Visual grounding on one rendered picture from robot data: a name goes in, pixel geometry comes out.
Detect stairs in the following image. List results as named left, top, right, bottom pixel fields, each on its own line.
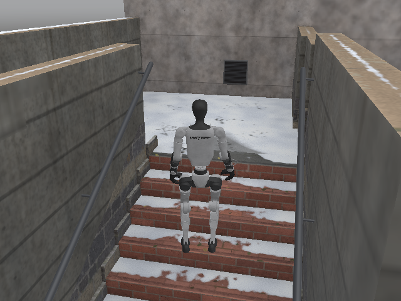
left=103, top=156, right=297, bottom=301

